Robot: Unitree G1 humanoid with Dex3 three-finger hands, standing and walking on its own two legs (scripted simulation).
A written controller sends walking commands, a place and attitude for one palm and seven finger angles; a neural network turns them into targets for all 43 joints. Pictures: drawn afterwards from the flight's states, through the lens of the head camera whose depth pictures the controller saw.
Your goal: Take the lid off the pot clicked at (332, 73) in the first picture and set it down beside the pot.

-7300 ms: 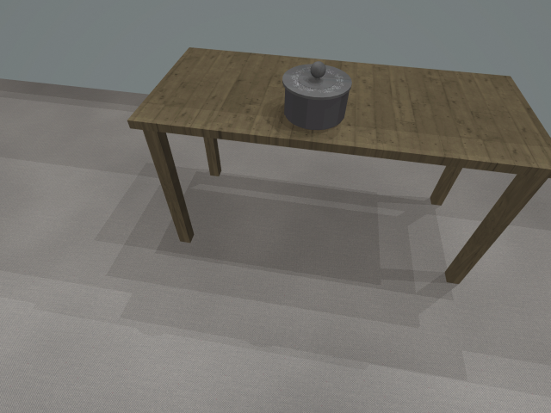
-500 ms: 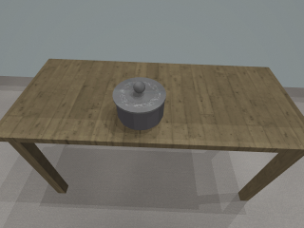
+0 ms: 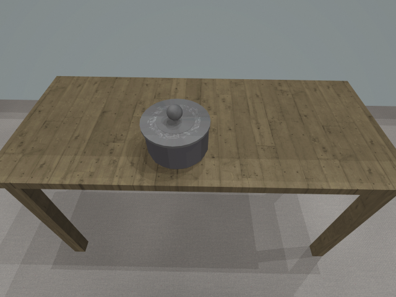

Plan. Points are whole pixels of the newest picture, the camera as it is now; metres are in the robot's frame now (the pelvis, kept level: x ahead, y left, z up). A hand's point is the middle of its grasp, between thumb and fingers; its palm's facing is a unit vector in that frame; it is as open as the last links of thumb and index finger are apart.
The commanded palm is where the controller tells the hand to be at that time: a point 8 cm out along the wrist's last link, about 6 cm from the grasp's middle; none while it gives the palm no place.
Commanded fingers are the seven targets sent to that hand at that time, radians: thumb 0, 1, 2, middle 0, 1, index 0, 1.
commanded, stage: shuffle to correct the standing spot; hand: left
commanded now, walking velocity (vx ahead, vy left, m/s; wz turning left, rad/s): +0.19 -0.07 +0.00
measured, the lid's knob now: (174, 112) +0.58 +0.11 +0.04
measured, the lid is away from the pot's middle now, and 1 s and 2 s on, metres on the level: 0.00 0.00 0.00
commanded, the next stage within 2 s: come to a stop and stand still in 0.46 s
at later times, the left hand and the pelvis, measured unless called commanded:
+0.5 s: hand out of the picture +0.04 +0.14 -0.19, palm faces +0.09 -0.98 -0.16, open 7.4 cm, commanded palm none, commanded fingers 0.00 0.90 0.90 -0.20 -0.30 -0.20 -0.30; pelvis +0.08 -0.01 -0.01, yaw +1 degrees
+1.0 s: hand (139, 288) +0.18 +0.16 -0.18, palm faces +0.09 -0.97 -0.21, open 7.3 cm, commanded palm none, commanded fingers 0.00 0.90 0.90 -0.20 -0.30 -0.20 -0.30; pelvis +0.13 -0.02 -0.01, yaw +3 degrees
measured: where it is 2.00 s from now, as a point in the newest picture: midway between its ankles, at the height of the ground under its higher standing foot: outside the picture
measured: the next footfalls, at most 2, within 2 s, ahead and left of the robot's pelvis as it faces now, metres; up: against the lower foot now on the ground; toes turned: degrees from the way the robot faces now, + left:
right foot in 0.76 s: +0.19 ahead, -0.17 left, +0.00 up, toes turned +0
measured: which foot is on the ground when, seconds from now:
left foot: down 0.00-1.00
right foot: down 0.00-0.54, up 0.56-0.74, down 0.76-1.00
